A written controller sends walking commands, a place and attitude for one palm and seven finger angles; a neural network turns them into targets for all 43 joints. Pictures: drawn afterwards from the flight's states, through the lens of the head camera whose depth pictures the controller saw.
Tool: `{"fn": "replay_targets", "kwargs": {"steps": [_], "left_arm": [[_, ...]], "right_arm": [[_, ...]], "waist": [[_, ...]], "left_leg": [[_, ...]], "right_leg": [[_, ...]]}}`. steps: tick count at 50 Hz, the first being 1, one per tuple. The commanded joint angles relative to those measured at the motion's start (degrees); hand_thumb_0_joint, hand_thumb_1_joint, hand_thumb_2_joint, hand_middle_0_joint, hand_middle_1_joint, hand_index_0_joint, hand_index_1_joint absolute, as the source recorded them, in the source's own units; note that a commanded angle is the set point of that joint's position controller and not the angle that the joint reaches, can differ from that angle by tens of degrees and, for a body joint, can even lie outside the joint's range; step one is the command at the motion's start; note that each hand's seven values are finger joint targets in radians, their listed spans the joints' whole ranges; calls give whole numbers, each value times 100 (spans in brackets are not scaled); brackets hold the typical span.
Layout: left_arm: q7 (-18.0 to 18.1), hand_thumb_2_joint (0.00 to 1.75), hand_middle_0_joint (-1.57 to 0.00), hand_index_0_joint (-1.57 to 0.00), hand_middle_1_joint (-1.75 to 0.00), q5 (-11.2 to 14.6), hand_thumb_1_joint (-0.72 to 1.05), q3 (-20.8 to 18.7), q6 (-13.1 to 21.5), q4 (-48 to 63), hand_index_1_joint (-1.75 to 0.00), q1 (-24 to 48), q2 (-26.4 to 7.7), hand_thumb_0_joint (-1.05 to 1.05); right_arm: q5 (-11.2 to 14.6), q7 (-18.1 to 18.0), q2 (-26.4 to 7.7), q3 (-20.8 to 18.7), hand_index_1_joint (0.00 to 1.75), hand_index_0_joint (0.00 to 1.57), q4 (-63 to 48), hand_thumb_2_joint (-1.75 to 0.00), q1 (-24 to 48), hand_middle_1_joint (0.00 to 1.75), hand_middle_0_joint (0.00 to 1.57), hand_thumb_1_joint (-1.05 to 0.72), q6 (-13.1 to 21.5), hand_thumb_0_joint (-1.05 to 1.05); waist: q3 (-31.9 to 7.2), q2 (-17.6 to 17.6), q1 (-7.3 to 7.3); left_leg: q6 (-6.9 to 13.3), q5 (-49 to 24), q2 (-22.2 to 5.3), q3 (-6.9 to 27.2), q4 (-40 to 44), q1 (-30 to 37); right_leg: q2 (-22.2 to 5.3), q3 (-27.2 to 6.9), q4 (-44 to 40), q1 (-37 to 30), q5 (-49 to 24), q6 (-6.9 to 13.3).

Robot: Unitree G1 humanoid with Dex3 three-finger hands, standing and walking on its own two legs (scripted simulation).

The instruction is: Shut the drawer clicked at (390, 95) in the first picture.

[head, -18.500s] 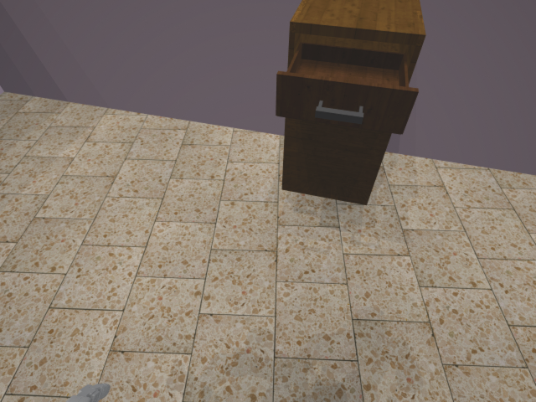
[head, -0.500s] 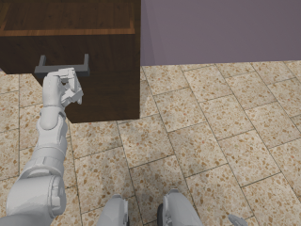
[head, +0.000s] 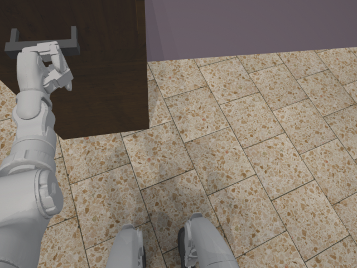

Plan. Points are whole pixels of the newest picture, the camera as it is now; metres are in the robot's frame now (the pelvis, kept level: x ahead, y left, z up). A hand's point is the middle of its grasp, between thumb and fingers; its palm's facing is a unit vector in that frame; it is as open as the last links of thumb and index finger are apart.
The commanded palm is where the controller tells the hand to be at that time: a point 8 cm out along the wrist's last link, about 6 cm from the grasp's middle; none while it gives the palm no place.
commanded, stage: push the drawer shut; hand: left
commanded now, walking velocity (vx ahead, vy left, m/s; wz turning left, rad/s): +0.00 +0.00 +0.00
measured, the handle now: (44, 40) +0.60 +0.23 +0.06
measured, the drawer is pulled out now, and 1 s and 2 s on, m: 0.06 0.00 0.00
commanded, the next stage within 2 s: pull the fist back off the drawer in 0.82 s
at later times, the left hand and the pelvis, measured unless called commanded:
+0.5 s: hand (64, 50) +0.58 +0.19 +0.05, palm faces +0.08 -1.00 -0.03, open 3.3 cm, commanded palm +0.58 +0.22 +0.06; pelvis +0.00 +0.01 -0.01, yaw -1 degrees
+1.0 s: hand (58, 46) +0.59 +0.21 +0.05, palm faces +0.08 -0.99 -0.05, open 3.4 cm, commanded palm +0.62 +0.21 +0.06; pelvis -0.02 +0.01 -0.02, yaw -1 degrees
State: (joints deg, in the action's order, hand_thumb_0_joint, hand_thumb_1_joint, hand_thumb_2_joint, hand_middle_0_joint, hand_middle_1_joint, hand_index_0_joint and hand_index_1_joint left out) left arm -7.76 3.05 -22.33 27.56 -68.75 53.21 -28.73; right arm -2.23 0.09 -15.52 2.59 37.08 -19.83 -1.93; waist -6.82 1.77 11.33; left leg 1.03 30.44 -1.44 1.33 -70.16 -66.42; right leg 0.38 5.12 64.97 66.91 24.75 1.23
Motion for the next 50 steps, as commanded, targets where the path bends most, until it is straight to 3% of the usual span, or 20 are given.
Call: {"fn": "replay_targets", "kwargs": {"steps": [1, 7, 10, 11, 12, 14, 17, 19, 22, 27, 28, 32, 34, 40, 44, 45, 50], "left_arm": [[170, 90, -140, -140, -160, 39, 90, -219, 398, 1405, -160, 3426, -1472, 0], [210, 90, -140, -140, -160, -89, 90, -318, 290, 1046, -160, 3649, -1751, 0], [199, 90, -140, -140, -160, -146, 90, -445, 312, 1194, -160, 3890, -2001, 0], [176, 90, -140, -140, -160, -159, 90, -379, 297, 1178, -160, 3917, -1940, 0], [174, 90, -140, -140, -160, -168, 90, -476, 288, 1121, -160, 3915, -2073, 0], [169, 90, -140, -140, -160, -183, 90, -330, 249, 1085, -160, 4036, -1913, 0], [178, 90, -140, -140, -160, -204, 90, -434, 205, 1029, -160, 4114, -2068, 0], [196, 90, -140, -140, -160, -241, 90, -294, 141, 946, -160, 4293, -1954, 0], [229, 90, -140, -140, -160, -292, 90, -477, 102, 924, -160, 4504, -2280, 0], [251, 90, -140, -140, -160, -398, 90, -409, 69, 845, -160, 4717, -2318, 0], [256, 90, -140, -140, -160, -405, 90, -318, 40, 803, -160, 4783, -2211, 0], [281, 90, -140, -140, -160, -474, 90, -384, -45, 639, -160, 5141, -2507, 0], [283, 90, -140, -140, -160, -462, 90, -224, -77, 691, -160, 5326, -2348, 0], [260, 90, -140, -140, -160, -452, 90, -94, -131, 728, -160, 5730, -2453, 0], [250, 90, -140, -140, -160, -468, 90, 20, -234, 679, -160, 5825, -2473, 0], [252, 90, -140, -140, -160, -473, 90, 135, -252, 682, -160, 5892, -2299, 0], [296, 90, -140, -140, -160, -489, 90, 128, -355, 637, -160, 5905, -2283, 0]], "right_arm": [[-43, -41, -1053, -348, 30, 20, -244, -90, -1029, 30, 20, -90, 56, 0], [-65, -19, -1074, -303, 30, 20, -211, -90, -1172, 30, 20, -90, -15, 0], [-103, -12, -1101, -298, 30, 20, -222, -90, -1246, 30, 20, -90, -33, 0], [-104, 0, -1095, -290, 30, 20, -222, -90, -1254, 30, 20, -90, -45, 0], [-114, -2, -1116, -285, 30, 20, -210, -90, -1286, 30, 20, -90, -67, 0], [-127, 19, -1089, -275, 30, 20, -196, -90, -1303, 30, 20, -90, -82, 0], [-141, 27, -1128, -271, 30, 20, -188, -90, -1381, 30, 20, -90, -128, 0], [-147, 42, -1114, -252, 30, 20, -167, -90, -1410, 30, 20, -90, -136, 0], [-168, 37, -1157, -237, 30, 20, -148, -90, -1487, 30, 20, -90, -152, 0], [-201, 70, -1159, -205, 30, 20, -143, -90, -1558, 30, 20, -90, -179, 0], [-204, 81, -1152, -200, 30, 20, -134, -90, -1565, 30, 20, -90, -179, 0], [-192, 44, -1189, -161, 30, 20, -102, -90, -1648, 30, 20, -90, -171, 0], [-197, 41, -1176, -154, 30, 20, -75, -90, -1666, 30, 20, -90, -128, 0], [-197, -17, -1224, -90, 30, 20, -27, -90, -1688, 30, 20, -90, 4, 0], [-183, -54, -1245, -54, 30, 20, 25, -90, -1686, 30, 20, -90, 105, 0], [-173, -60, -1244, -65, 30, 20, 38, -90, -1687, 30, 20, -90, 137, 0], [-196, -48, -1263, -43, 30, 20, 44, -90, -1710, 30, 20, -90, 230, 0]], "waist": [[-3163, 973, 301], [-2947, 856, 441], [-3207, 1146, 434], [-3300, 1312, 446], [-3295, 1185, 444], [-3221, 1329, 509], [-3279, 1269, 542], [-3171, 1304, 642], [-3253, 1349, 679], [-3265, 1644, 712], [-3241, 1576, 781], [-3073, 1488, 914], [-3119, 1629, 1000], [-3182, 2010, 1128], [-3179, 2071, 1185], [-3130, 2158, 1243], [-3099, 2158, 1209]], "left_leg": [[75, -1750, 53, 357, 834, 2036], [111, -1677, 34, 349, 762, 1736], [88, -1937, 14, 406, 728, 1997], [67, -2025, 14, 416, 716, 2099], [57, -2099, -6, 451, 705, 2091], [50, -2134, -17, 466, 692, 2133], [51, -2269, -43, 502, 661, 2176], [64, -2166, -45, 508, 649, 2109], [66, -2191, -61, 536, 594, 2089], [13, -2352, -73, 614, 569, 2213], [34, -2282, -75, 612, 553, 2174], [84, -1952, -74, 607, 520, 1840], [89, -1834, -68, 621, 525, 1892], [75, -1605, -84, 698, 517, 1947], [83, -1407, -109, 727, 527, 1910], [71, -1349, -126, 775, 571, 2027], [75, -1102, -110, 816, 601, 1933]], "right_leg": [[148, -371, -739, -1495, -895, -20], [177, -382, -759, -1465, -867, -31], [176, -347, -686, -1376, -993, -8], [180, -342, -685, -1325, -1028, -8], [184, -316, -666, -1325, -1064, -5], [189, -295, -668, -1228, -1063, -10], [201, -279, -657, -1191, -1137, -8], [205, -274, -682, -1092, -1063, -17], [211, -261, -641, -1033, -1060, -16], [221, -217, -596, -839, -1074, 15], [225, -213, -616, -809, -1037, 4], [235, -234, -626, -751, -856, -17], [237, -227, -647, -642, -769, -21], [236, -204, -592, -316, -589, 3], [235, -191, -598, -231, -474, -12], [238, -165, -592, -40, -443, 0], [230, -145, -589, -12, -316, 14]]}}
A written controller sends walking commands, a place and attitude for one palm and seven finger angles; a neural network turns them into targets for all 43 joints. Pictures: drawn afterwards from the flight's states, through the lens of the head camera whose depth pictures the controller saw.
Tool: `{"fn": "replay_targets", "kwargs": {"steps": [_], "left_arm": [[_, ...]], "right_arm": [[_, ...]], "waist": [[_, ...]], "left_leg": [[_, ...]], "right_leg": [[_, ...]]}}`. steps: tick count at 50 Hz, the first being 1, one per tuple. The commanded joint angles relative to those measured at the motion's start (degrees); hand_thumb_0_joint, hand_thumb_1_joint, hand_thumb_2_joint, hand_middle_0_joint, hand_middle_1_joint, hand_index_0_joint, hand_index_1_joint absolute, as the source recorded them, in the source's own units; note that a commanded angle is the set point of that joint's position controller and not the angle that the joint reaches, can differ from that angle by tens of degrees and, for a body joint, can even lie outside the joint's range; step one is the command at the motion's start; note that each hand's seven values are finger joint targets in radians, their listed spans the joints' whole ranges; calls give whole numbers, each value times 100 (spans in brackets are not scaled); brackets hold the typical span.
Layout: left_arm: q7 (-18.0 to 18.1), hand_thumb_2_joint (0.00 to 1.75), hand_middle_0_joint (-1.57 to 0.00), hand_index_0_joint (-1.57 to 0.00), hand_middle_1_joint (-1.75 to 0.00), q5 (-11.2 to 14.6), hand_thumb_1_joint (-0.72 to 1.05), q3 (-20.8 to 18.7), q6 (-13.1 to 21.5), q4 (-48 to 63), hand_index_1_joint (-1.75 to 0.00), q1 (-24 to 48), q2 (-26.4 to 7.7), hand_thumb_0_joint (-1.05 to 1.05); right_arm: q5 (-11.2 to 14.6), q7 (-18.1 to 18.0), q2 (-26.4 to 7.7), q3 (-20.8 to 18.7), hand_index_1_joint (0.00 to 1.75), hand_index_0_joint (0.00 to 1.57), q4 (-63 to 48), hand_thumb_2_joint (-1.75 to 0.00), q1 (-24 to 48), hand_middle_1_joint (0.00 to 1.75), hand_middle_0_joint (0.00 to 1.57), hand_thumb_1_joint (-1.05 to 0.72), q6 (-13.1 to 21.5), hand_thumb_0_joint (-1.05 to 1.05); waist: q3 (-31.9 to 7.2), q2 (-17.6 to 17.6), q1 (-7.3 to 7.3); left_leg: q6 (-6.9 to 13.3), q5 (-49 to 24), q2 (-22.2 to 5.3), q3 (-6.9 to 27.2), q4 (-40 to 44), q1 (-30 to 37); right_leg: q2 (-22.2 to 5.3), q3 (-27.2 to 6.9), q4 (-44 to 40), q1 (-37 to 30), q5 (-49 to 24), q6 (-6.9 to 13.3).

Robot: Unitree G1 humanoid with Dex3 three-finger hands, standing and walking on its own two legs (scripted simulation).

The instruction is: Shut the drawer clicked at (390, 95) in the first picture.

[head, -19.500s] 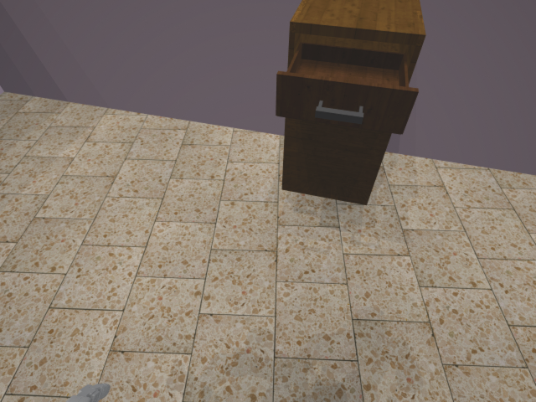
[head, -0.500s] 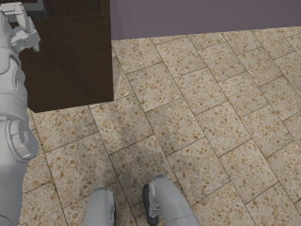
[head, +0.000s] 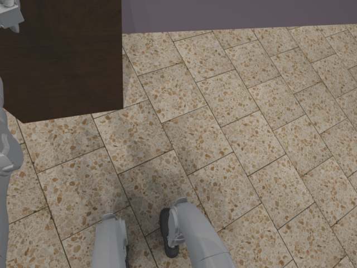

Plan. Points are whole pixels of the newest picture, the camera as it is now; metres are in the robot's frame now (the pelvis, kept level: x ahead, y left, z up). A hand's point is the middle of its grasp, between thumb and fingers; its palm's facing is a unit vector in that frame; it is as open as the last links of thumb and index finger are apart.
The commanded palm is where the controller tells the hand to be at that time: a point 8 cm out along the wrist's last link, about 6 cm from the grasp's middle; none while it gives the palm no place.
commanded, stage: pull the fist back off the drawer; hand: left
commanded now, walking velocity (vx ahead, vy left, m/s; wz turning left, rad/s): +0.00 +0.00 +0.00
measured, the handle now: out of the picture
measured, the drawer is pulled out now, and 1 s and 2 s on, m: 0.00 0.00 0.00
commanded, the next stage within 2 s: draw the hand back to the body in 0.62 s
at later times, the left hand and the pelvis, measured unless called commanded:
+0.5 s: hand (21, 9) +0.60 +0.19 +0.07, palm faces +0.11 -0.99 -0.03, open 3.3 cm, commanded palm +0.57 +0.21 +0.08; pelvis +0.01 +0.00 +0.01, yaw -1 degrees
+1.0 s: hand out of the picture +0.51 +0.21 +0.12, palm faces +0.10 -0.99 -0.03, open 3.3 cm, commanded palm +0.47 +0.25 +0.13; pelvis +0.08 +0.00 +0.07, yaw -1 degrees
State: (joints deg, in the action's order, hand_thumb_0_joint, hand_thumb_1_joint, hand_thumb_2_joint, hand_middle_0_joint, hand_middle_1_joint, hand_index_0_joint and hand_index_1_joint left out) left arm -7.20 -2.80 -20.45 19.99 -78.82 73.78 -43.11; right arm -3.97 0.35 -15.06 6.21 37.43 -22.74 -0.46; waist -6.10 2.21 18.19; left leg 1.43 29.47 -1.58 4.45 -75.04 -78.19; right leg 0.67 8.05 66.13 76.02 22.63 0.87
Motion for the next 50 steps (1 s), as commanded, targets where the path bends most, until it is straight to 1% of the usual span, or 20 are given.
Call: {"fn": "replay_targets", "kwargs": {"steps": [1, 2, 9, 11, 14, 17, 18, 22, 27, 29, 31, 34, 35, 36, 39, 40, 41, 45, 48, 50], "left_arm": [[252, 90, -140, -140, -160, 85, 90, -82, 383, 1636, -160, 3856, -881, 0], [255, 90, -140, -140, -160, 79, 90, -14, 344, 1597, -160, 3839, -776, 0], [290, 90, -140, -140, -160, 1, 90, -184, 285, 1554, -160, 3710, -946, 0], [269, 90, -140, -140, -160, 4, 90, -40, 289, 1587, -160, 3626, -647, 0], [257, 90, -140, -140, -160, 27, 90, -346, 289, 1687, -160, 3408, -1014, 0], [199, 90, -140, -140, -160, 89, 90, -336, 336, 1846, -160, 2932, -776, 0], [176, 90, -140, -140, -160, 115, 90, -171, 331, 1884, -160, 2872, -529, 0], [181, 90, -140, -140, -160, 211, 90, -509, 364, 2036, -160, 2289, -746, 0], [154, 90, -140, -140, -160, 379, 90, -715, 545, 2625, -160, 1413, -645, 0], [155, 90, -140, -140, -160, 401, 90, -771, 567, 2490, -160, 1134, -630, 0], [161, 90, -140, -140, -160, 401, 90, -639, 583, 2370, -160, 1048, -426, 0], [124, 90, -140, -140, -160, 413, 90, -713, 562, 2153, -160, 633, -442, 0], [111, 90, -140, -140, -160, 436, 90, -757, 614, 2218, -160, 605, -455, 0], [69, 90, -140, -140, -160, 446, 90, -566, 662, 2344, -160, 584, -201, 0], [-9, 90, -140, -140, -160, 746, 90, -886, 802, 3759, -160, -599, -269, 0], [-32, 90, -140, -140, -160, 842, 90, -900, 761, 4090, -160, -1215, -221, 0], [-75, 90, -140, -140, -160, 952, 90, -732, 685, 4497, -160, -1624, 35, 0], [-153, 90, -140, -140, -160, 1306, 90, -186, 221, 5404, -160, -2642, 860, 0], [-31, 90, -140, -140, -160, 1466, 90, -225, 68, 5545, -160, -2960, 961, 0], [58, 90, -140, -140, -160, 1467, 90, -105, 160, 5928, -160, -3069, 1082, 0]], "right_arm": [[-20, -68, -1319, -403, 30, 20, 14, -90, -1421, 30, 20, -90, 89, 0], [-18, -60, -1307, -407, 30, 20, 6, -90, -1398, 30, 20, -90, 97, 0], [-36, -1, -1303, -409, 30, 20, -75, -90, -1454, 30, 20, -90, 95, 0], [-40, 41, -1298, -442, 30, 20, -68, -90, -1467, 30, 20, -90, 90, 0], [-38, 58, -1302, -441, 30, 20, -125, -90, -1481, 30, 20, -90, 51, 0], [-29, 108, -1263, -484, 30, 20, -192, -90, -1453, 30, 20, -90, 3, 0], [-22, 124, -1238, -487, 30, 20, -195, -90, -1411, 30, 20, -90, -8, 0], [2, 148, -1237, -516, 30, 20, -279, -90, -1395, 30, 20, -90, -83, 0], [41, 195, -1153, -590, 30, 20, -420, -90, -1286, 30, 20, -90, -194, 0], [68, 195, -1128, -604, 30, 20, -417, -90, -1255, 30, 20, -90, -236, 0], [82, 189, -1114, -618, 30, 20, -387, -90, -1230, 30, 20, -90, -281, 0], [105, 165, -1113, -650, 30, 20, -429, -90, -1230, 30, 20, -90, -354, 0], [90, 159, -1109, -652, 30, 20, -445, -90, -1225, 30, 20, -90, -365, 0], [94, 169, -1076, -669, 30, 20, -456, -90, -1223, 30, 20, -90, -387, 0], [156, 230, -1062, -807, 30, 20, -768, -90, -1145, 30, 20, -90, -466, 0], [196, 247, -1050, -839, 30, 20, -870, -90, -1118, 30, 20, -90, -485, 0], [254, 266, -995, -851, 30, 20, -954, -90, -1068, 30, 20, -90, -497, 0], [471, 208, -872, -897, 30, 20, -1073, -90, -772, 30, 20, -90, -440, 0], [542, 92, -845, -899, 30, 20, -1002, -90, -568, 30, 20, -90, -344, 0], [562, 39, -815, -891, 30, 20, -984, -90, -413, 30, 20, -90, -252, 0]], "waist": [[-3161, 2104, 517], [-3101, 2059, 530], [-3063, 1864, 411], [-3108, 1984, 409], [-3250, 1817, 267], [-3406, 1901, 77], [-3309, 1868, 114], [-3345, 1620, -119], [-3752, 1504, -425], [-3412, 1133, -427], [-3064, 1028, -347], [-2880, 694, -418], [-2940, 852, -470], [-3071, 981, -463], [-4320, 1274, -1033], [-4556, 1340, -1167], [-4601, 1197, -1199], [-3597, 580, -1167], [-2731, 166, -1154], [-2365, 505, -1195]], "left_leg": [[23, -915, -103, 523, 1107, 3102], [41, -815, -90, 495, 1102, 3013], [63, -664, -64, 460, 1098, 2732], [27, -732, -86, 571, 1146, 3033], [56, -869, -64, 453, 1100, 2837], [6, -1146, -76, 444, 1158, 3151], [12, -1154, -82, 429, 1177, 3182], [29, -1384, -77, 323, 1223, 3144], [13, -2184, -74, 125, 1247, 3441], [42, -2133, -70, 55, 1272, 3180], [64, -2114, -66, 20, 1297, 3086], [76, -2176, -43, -56, 1328, 2886], [67, -2327, -32, -60, 1328, 3004], [33, -2604, -33, -49, 1338, 3255], [-93, -4033, -49, -76, 1536, 4475], [-133, -4547, -46, -69, 1624, 4781], [-138, -4856, -52, -88, 1731, 4940], [-9, -4579, -64, -244, 2178, 4822], [25, -3637, -15, -367, 2502, 4503], [-1, -3565, 6, -379, 2654, 4740]], "right_leg": [[193, -426, -699, -897, -73, 43], [189, -441, -727, -905, -31, 42], [177, -461, -717, -1101, 50, 50], [174, -405, -679, -873, -3, 68], [179, -457, -699, -1259, -48, 60], [176, -438, -708, -1340, -185, 81], [179, -436, -730, -1314, -206, 75], [194, -467, -784, -1710, -323, 69], [205, -537, -844, -2412, -965, 55], [214, -567, -903, -2632, -1078, 29], [203, -574, -927, -2547, -1124, 18], [199, -596, -933, -2784, -1329, 15], [196, -610, -905, -2783, -1450, 31], [190, -579, -866, -2746, -1621, 37], [210, -591, -991, -3607, -2546, 63], [230, -583, -1043, -3874, -2863, 77], [228, -570, -1165, -4133, -3157, 57], [225, -561, -1655, -4669, -3463, -9], [224, -573, -1922, -4865, -3081, -53], [211, -563, -2015, -4750, -2837, -13]]}}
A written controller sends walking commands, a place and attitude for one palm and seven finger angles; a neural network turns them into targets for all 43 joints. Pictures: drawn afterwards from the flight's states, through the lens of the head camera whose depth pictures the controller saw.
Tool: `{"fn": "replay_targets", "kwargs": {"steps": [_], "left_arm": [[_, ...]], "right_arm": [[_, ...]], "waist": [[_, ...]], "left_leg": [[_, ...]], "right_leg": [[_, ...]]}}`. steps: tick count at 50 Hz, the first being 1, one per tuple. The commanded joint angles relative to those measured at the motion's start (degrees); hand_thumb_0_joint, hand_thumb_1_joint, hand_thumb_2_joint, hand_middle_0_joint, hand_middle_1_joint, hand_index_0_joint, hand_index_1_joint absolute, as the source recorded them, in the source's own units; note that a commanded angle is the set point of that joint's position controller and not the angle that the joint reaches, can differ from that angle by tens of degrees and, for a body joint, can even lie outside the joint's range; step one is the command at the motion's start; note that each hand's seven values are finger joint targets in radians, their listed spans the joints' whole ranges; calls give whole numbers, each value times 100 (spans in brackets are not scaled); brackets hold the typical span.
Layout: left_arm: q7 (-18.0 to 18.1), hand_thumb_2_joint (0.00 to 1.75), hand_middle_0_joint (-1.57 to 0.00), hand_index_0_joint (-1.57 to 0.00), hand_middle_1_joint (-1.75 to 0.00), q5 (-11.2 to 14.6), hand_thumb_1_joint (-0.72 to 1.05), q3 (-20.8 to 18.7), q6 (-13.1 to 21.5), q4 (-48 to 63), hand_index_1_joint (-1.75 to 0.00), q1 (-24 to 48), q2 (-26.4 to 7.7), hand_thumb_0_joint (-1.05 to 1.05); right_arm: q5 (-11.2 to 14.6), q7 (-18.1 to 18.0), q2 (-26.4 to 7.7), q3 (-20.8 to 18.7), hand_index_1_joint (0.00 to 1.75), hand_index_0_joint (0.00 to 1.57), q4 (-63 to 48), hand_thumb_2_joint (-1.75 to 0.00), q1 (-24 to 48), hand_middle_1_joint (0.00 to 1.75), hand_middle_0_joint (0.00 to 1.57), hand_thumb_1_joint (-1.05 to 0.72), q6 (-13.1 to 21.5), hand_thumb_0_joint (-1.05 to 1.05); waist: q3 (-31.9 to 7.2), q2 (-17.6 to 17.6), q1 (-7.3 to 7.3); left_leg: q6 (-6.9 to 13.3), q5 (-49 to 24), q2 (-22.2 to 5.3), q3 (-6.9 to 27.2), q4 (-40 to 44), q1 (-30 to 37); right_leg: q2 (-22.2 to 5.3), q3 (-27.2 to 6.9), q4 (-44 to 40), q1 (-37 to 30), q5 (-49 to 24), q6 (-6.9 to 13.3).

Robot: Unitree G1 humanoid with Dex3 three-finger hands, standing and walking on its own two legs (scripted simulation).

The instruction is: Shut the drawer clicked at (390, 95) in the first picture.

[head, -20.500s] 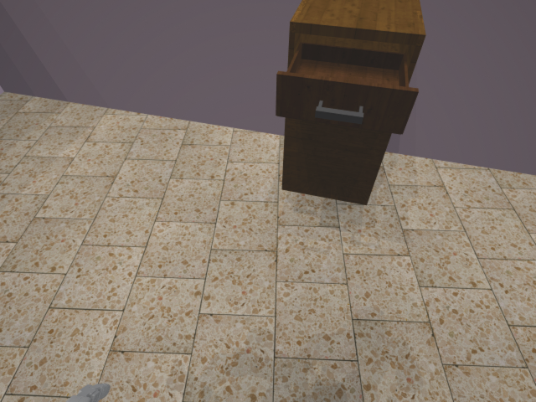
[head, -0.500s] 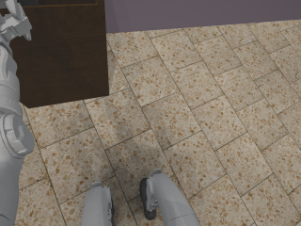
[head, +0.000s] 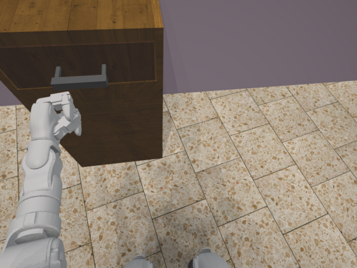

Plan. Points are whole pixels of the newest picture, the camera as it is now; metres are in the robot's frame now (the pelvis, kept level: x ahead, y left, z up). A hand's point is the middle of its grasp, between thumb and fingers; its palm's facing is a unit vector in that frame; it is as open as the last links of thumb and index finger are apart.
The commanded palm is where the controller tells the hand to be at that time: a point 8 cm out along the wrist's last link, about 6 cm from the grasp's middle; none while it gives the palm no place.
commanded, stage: draw the hand back to the body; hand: left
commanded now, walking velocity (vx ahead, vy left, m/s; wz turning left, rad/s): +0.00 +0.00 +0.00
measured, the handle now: (81, 75) +0.59 +0.25 +0.00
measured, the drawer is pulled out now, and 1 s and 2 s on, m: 0.00 0.00 0.00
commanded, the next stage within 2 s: step back with the hand held close in 1.10 s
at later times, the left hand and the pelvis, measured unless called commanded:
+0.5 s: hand (23, 172) +0.28 +0.23 +0.13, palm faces +0.28 -0.92 -0.27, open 3.3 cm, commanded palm +0.23 +0.27 +0.15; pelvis +0.00 +0.00 +0.04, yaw +3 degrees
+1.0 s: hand out of the picture +0.15 +0.23 +0.22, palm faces +0.44 -0.80 -0.42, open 3.3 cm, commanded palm +0.11 +0.27 +0.23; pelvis -0.01 -0.02 +0.06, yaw +3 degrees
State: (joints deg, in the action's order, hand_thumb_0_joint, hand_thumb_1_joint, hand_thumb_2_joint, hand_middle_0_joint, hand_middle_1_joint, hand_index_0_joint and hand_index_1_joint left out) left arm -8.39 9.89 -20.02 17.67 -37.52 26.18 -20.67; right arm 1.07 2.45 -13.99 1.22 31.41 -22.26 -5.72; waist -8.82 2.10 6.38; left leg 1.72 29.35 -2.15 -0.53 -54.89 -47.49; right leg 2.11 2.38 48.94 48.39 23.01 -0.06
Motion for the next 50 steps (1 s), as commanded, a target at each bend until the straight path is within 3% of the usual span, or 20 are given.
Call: {"fn": "replay_targets", "kwargs": {"steps": [1, 5, 7, 8, 11, 12, 13, 14, 17, 20, 21, 24, 27, 33, 38, 42, 46, 50], "left_arm": [[191, 90, -140, -140, -160, 171, 90, -10, 438, 1881, -160, 1503, -1003, 0], [12, 90, -140, -140, -160, 228, 90, 453, 412, 2470, -160, 591, -576, 0], [-118, 90, -140, -140, -160, 297, 90, 517, 228, 2485, -160, 260, -495, 0], [-134, 90, -140, -140, -160, 341, 90, 378, 139, 2573, -160, 84, -632, 0], [-148, 90, -140, -140, -160, 463, 90, 300, -118, 2925, -160, -311, -578, 0], [375, 90, -140, -140, -160, -336, 90, 502, -318, 3402, -160, -291, -1218, 0], [660, 90, -140, -140, -160, -367, 90, 601, -495, 3681, -160, -472, -881, 0], [808, 90, -140, -140, -160, -367, 90, 646, -633, 3789, -160, -772, -746, 0], [1131, 90, -140, -140, -160, -470, 90, 607, -895, 4180, -160, -1106, -830, 0], [1302, 90, -140, -140, -160, -495, 90, 548, -1049, 4504, -160, -1353, -885, 0], [1334, 90, -140, -140, -160, -499, 90, 574, -1088, 4520, -160, -1464, -795, 0], [1400, 90, -140, -140, -160, -534, 90, 669, -1135, 4985, -160, -1850, -627, 0], [1413, 90, -140, -140, -160, -530, 90, 687, -1138, 5406, -160, -2327, -575, 0], [1426, 90, -140, -140, -160, -518, 90, 313, -1079, 6139, -160, -3466, -695, 0], [1444, 90, -140, -140, -160, -515, 90, -14, -972, 7050, -160, -4214, -811, 0], [1471, 90, -140, -140, -160, -529, 90, -134, -903, 7539, -160, -4806, -812, 0], [1495, 90, -140, -140, -160, -529, 90, -329, -830, 7889, -160, -5399, -870, 0], [1488, 90, -140, -140, -160, -569, 90, -107, -874, 7241, -160, -5266, -556, 0]], "right_arm": [[55, -181, -881, -384, 30, 20, -375, -90, -405, 30, 20, -90, 317, 0], [69, -171, -836, -405, 30, 20, -446, -90, -231, 30, 20, -90, 476, 0], [110, -198, -843, -396, 30, 20, -489, -90, -47, 30, 20, -90, 505, 0], [125, -225, -853, -398, 30, 20, -534, -90, 65, 30, 20, -90, 517, 0], [180, -296, -809, -338, 30, 20, -727, -90, 390, 30, 20, -90, 607, 0], [165, -377, -785, -377, 30, 20, -871, -90, 811, 30, 20, -90, 498, 0], [143, -440, -679, -346, 30, 20, -978, -90, 864, 30, 20, -90, 496, 0], [155, -487, -664, -326, 30, 20, -1019, -90, 948, 30, 20, -90, 519, 0], [148, -600, -630, -229, 30, 20, -1011, -90, 1184, 30, 20, -90, 532, 0], [151, -694, -611, -154, 30, 20, -987, -90, 1415, 30, 20, -90, 589, 0], [144, -718, -583, -123, 30, 20, -964, -90, 1486, 30, 20, -90, 608, 0], [120, -738, -541, -62, 30, 20, -927, -90, 1580, 30, 20, -90, 752, 0], [79, -717, -525, -40, 30, 20, -868, -90, 1639, 30, 20, -90, 889, 0], [4, -670, -484, -53, 30, 20, -793, -90, 1758, 30, 20, -90, 1074, 0], [-44, -629, -414, -81, 30, 20, -763, -90, 1789, 30, 20, -90, 1237, 0], [-42, -629, -394, -102, 30, 20, -747, -90, 1786, 30, 20, -90, 1393, 0], [-31, -659, -389, -153, 30, 20, -745, -90, 1786, 30, 20, -90, 1537, 0], [-38, -701, -411, -179, 30, 20, -573, -90, 1711, 30, 20, -90, 1542, 0]], "waist": [[-2031, 624, -28], [-2072, 984, -159], [-1871, 569, -180], [-1775, 448, -248], [-1513, 264, -354], [-1691, 289, -561], [-1526, 223, -468], [-1307, 62, -483], [-955, 156, -572], [-566, -213, -603], [-425, -148, -619], [-180, 207, -669], [-21, 336, -720], [351, -102, -828], [308, 260, -903], [471, 290, -929], [551, 108, -975], [1185, -189, -863]], "left_leg": [[-66, -3793, 45, 150, 701, 1886], [-179, -4908, -16, 222, 778, 2653], [-180, -4681, -24, 249, 932, 2616], [-179, -4485, -16, 261, 1024, 2540], [-145, -4019, 51, 231, 1273, 2482], [-103, -3915, 132, 203, 1526, 2807], [-104, -3800, 123, 193, 1658, 2905], [-103, -3576, 103, 169, 1763, 2846], [-86, -3226, 100, 164, 2127, 3054], [-36, -2721, 99, 150, 2468, 3134], [-28, -2552, 116, 120, 2583, 3197], [-61, -2640, 106, 179, 2845, 3533], [-69, -2695, 106, 193, 3045, 3764], [-45, -2712, 112, 163, 3293, 3795], [-37, -2821, 156, 89, 3315, 3908], [-40, -2676, 152, 77, 3326, 3917], [-29, -2550, 129, 69, 3296, 3943], [4, -2178, 138, 48, 3307, 3818]], "right_leg": [[59, 32, -302, -1935, -2845, 85], [23, 71, -393, -2045, -3171, 105], [11, 116, -514, -2227, -3093, 85], [-1, 133, -547, -2368, -3032, 98], [-38, 152, -705, -2670, -2914, 112], [-206, -100, -954, -3051, -2705, 204], [-227, -49, -1079, -3116, -2693, 192], [-237, -30, -1166, -3159, -2596, 175], [-252, -46, -1464, -3473, -2404, 192], [-241, -44, -1778, -3733, -2148, 193], [-252, -67, -1882, -3785, -2041, 188], [-257, -20, -2094, -3910, -1978, 212], [-254, -31, -2324, -4107, -2001, 214], [-238, -11, -2590, -4397, -2093, 193], [-271, -55, -2693, -4594, -2230, 180], [-249, -71, -2788, -4518, -2067, 164], [-233, -96, -2849, -4445, -1927, 145], [-233, -113, -3045, -4029, -1470, 112]]}}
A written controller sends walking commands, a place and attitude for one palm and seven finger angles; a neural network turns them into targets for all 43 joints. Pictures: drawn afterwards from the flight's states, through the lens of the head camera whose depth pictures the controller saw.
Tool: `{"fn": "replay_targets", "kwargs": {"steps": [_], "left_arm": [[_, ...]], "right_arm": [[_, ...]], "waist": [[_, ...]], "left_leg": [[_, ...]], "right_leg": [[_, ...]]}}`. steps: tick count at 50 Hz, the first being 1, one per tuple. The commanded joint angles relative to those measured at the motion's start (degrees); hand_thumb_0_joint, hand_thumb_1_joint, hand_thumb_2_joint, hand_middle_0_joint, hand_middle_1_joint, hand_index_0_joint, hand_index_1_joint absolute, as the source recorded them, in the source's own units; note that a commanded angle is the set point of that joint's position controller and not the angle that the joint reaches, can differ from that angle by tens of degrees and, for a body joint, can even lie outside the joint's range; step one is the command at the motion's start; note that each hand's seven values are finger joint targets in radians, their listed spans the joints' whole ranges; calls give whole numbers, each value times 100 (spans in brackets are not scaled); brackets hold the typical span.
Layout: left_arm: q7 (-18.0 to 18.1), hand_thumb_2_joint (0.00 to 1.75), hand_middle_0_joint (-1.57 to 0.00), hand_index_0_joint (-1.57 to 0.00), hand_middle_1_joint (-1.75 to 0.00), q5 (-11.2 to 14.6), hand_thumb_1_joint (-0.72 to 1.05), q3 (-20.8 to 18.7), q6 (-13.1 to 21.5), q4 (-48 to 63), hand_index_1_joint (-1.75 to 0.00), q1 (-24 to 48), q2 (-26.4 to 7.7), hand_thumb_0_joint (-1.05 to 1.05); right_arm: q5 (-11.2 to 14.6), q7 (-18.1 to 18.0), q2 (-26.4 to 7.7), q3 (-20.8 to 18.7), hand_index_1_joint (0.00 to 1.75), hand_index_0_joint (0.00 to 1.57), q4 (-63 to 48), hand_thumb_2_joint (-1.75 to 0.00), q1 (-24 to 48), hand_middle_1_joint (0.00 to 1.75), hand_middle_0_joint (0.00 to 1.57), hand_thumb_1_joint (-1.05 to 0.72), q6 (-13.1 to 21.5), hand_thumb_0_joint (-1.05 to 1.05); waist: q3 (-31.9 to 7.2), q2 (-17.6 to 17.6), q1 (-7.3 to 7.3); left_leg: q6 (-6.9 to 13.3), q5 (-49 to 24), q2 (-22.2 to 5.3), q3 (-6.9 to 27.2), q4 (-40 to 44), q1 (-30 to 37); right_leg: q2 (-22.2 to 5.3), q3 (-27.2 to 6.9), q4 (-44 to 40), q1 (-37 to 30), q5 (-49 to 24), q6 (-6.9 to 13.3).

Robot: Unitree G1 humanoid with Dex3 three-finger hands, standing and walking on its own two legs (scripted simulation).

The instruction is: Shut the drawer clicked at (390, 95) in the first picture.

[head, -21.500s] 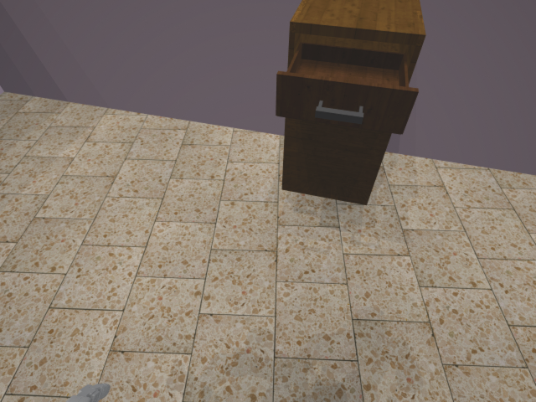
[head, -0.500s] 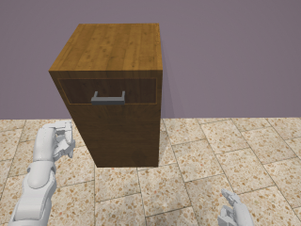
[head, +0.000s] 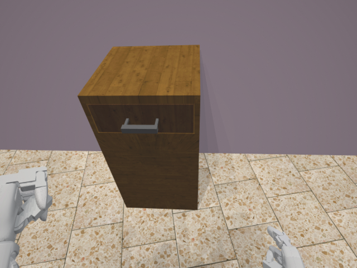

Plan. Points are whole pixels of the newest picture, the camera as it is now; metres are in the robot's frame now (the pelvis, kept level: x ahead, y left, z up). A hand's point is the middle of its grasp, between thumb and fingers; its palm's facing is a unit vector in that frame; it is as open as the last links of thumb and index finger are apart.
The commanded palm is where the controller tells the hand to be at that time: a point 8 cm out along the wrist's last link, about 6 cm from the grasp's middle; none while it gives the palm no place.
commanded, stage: draw the hand back to the body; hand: left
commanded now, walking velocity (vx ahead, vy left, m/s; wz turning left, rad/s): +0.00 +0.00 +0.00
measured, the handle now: (140, 125) +0.61 +0.23 -0.05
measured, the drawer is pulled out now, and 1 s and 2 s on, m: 0.00 0.00 0.00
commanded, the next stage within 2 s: step back with the hand held close in 0.10 s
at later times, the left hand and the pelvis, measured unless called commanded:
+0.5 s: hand (55, 199) +0.19 +0.24 +0.15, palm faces +0.29 -0.83 -0.48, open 3.3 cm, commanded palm +0.12 +0.29 +0.17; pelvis -0.02 +0.01 +0.00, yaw -1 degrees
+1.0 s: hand (14, 250) +0.10 +0.25 +0.15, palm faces +0.37 -0.82 -0.44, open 3.3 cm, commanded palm +0.04 +0.30 +0.17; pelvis -0.09 +0.02 -0.01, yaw +0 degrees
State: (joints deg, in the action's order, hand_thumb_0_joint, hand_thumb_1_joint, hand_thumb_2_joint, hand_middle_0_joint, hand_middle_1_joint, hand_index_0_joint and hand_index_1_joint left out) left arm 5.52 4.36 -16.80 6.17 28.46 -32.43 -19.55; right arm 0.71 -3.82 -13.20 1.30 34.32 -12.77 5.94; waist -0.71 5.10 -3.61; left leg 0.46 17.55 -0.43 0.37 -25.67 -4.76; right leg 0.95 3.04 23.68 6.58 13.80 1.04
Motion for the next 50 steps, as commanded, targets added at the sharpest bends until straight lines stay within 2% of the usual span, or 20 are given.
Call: {"fn": "replay_targets", "kwargs": {"steps": [1, 3, 8, 11, 12, 13, 14, 16, 18, 20, 24, 26, 32, 34, 40, 42, 45, 47, 49, 50], "left_arm": [[107, 90, -140, -140, -160, -26, 90, -424, 296, 641, -160, 686, -676, 0], [132, 90, -140, -140, -160, -33, 90, -516, 349, 671, -160, 763, -766, 0], [181, 90, -140, -140, -160, -52, 90, -589, 426, 1074, -160, 734, -888, 0], [208, 90, -140, -140, -160, -68, 90, -581, 412, 1162, -160, 702, -905, 0], [241, 90, -140, -140, -160, -62, 90, -1446, 690, 1504, -160, 1266, -1603, 0], [197, 90, -140, -140, -160, -110, 90, -1166, 695, 786, -160, 666, -1149, 0], [175, 90, -140, -140, -160, -132, 90, -983, 679, 678, -160, 428, -983, 0], [153, 90, -140, -140, -160, -141, 90, -891, 755, 665, -160, 248, -853, 0], [144, 90, -140, -140, -160, -139, 90, -832, 803, 727, -160, -28, -773, 0], [158, 90, -140, -140, -160, -116, 90, -912, 817, 799, -160, -263, -838, 0], [219, 90, -140, -140, -160, -91, 90, -1162, 831, 1237, -160, -479, -1099, 0], [250, 90, -140, -140, -160, -76, 90, -1258, 830, 1454, -160, -544, -1212, 0], [273, 90, -140, -140, -160, -128, 90, -1202, 820, 1591, -160, -584, -1166, 0], [270, 90, -140, -140, -160, -159, 90, -1146, 825, 1453, -160, -527, -1080, 0], [281, 90, -140, -140, -160, -299, 90, -1148, 929, 1347, -160, -144, -1029, 0], [291, 90, -140, -140, -160, -337, 90, -1094, 971, 1328, -160, -71, -979, 0], [317, 90, -140, -140, -160, -382, 90, -1125, 1019, 1489, -160, 130, -1089, 0], [346, 90, -140, -140, -160, -343, 90, -1008, 1072, 1587, -160, 148, -1033, 0], [418, 90, -140, -140, -160, -297, 90, -973, 1115, 1707, -160, 193, -1092, 0], [442, 90, -140, -140, -160, -285, 90, -1000, 1128, 1769, -160, 196, -1135, 0]], "right_arm": [[3, -83, -509, -195, 30, 20, -864, -90, 749, 30, 20, -90, 373, 0], [-1, -117, -505, -210, 30, 20, -868, -90, 762, 30, 20, -90, 386, 0], [-41, -128, -461, -176, 30, 20, -883, -90, 799, 30, 20, -90, 515, 0], [-46, -129, -438, -165, 30, 20, -863, -90, 824, 30, 20, -90, 593, 0], [-63, -71, -649, -235, 30, 20, -997, -90, 696, 30, 20, -90, 415, 0], [-59, -59, -521, -270, 30, 20, -840, -90, 667, 30, 20, -90, 287, 0], [-66, -26, -525, -295, 30, 20, -865, -90, 688, 30, 20, -90, 191, 0], [-83, -1, -560, -335, 30, 20, -895, -90, 701, 30, 20, -90, 62, 0], [-79, 25, -617, -395, 30, 20, -930, -90, 698, 30, 20, -90, -50, 0], [-71, 18, -615, -432, 30, 20, -988, -90, 764, 30, 20, -90, -133, 0], [-28, 1, -597, -496, 30, 20, -1139, -90, 785, 30, 20, -90, -265, 0], [-16, -40, -590, -493, 30, 20, -1208, -90, 808, 30, 20, -90, -297, 0], [-42, -95, -636, -515, 30, 20, -1233, -90, 747, 30, 20, -90, -276, 0], [-52, -92, -656, -513, 30, 20, -1221, -90, 733, 30, 20, -90, -243, 0], [-47, -127, -709, -488, 30, 20, -1241, -90, 715, 30, 20, -90, -90, 0], [-39, -117, -691, -478, 30, 20, -1245, -90, 651, 30, 20, -90, -40, 0], [-89, -109, -708, -504, 30, 20, -1225, -90, 583, 30, 20, -90, 8, 0], [-99, -72, -666, -490, 30, 20, -1180, -90, 487, 30, 20, -90, 35, 0], [-112, -62, -629, -462, 30, 20, -1103, -90, 445, 30, 20, -90, 28, 0], [-127, -78, -643, -454, 30, 20, -1076, -90, 467, 30, 20, -90, 24, 0]], "waist": [[397, -484, 153], [202, -508, 111], [-377, -154, 14], [-276, -2, 10], [327, -361, 262], [325, -717, 299], [276, -823, 318], [132, -536, 346], [-235, -285, 357], [-546, -217, 323], [-1089, -543, 307], [-1234, -425, 284], [-990, 67, 305], [-721, 75, 321], [-175, 27, 365], [-93, -266, 387], [-60, -677, 420], [-103, -876, 468], [-167, -933, 512], [-206, -771, 528]], "left_leg": [[140, -894, -49, -30, 403, -448], [174, -879, -28, -39, 366, -372], [153, -1212, 8, -27, 356, -236], [122, -1339, 6, -25, 357, -241], [224, -949, -76, 126, 222, -815], [212, -922, -60, 160, 73, -712], [198, -1000, -60, 127, -4, -630], [151, -1298, -99, 131, 58, -694], [146, -1748, -180, 154, 203, -688], [138, -2217, -225, 182, 259, -706], [108, -2716, -263, 195, 146, -837], [74, -2973, -274, 226, 118, -929], [134, -2723, -451, 426, 353, -1353], [229, -1927, -556, 543, 592, -1867], [523, 992, -690, 758, 1081, -3585], [540, 1422, -603, 698, 881, -3731], [450, 1594, -298, 530, 222, -3311], [311, 1244, -98, 373, -397, -2540], [183, 834, 28, 253, -853, -1722], [149, 761, 20, 271, -785, -1507]], "right_leg": [[-133, -186, -520, 191, -405, -1], [-158, -221, -507, 137, -346, -5], [-198, -227, -352, -289, -789, 17], [-186, -221, -342, -290, -965, 26], [-509, -916, -708, 211, -1062, 55], [-658, -947, -805, 338, -1021, 106], [-708, -975, -857, 416, -1082, 110], [-702, -817, -688, 291, -1453, 104], [-615, -609, -385, 20, -1862, 49], [-554, -460, -183, -177, -2186, -3], [-536, -411, 132, -516, -2878, -56], [-535, -364, 310, -620, -3095, -61], [-306, -283, 621, -384, -2345, -153], [-233, -292, 762, -415, -1777, -179], [-168, -525, 1102, -938, -1086, -207], [-255, -671, 928, -813, -783, -189], [-500, -1156, 87, -34, 338, -55], [-814, -1435, -538, 852, 1156, 126], [-1030, -1399, -900, 1711, 1618, 244], [-986, -1238, -888, 1904, 1662, 230]]}}
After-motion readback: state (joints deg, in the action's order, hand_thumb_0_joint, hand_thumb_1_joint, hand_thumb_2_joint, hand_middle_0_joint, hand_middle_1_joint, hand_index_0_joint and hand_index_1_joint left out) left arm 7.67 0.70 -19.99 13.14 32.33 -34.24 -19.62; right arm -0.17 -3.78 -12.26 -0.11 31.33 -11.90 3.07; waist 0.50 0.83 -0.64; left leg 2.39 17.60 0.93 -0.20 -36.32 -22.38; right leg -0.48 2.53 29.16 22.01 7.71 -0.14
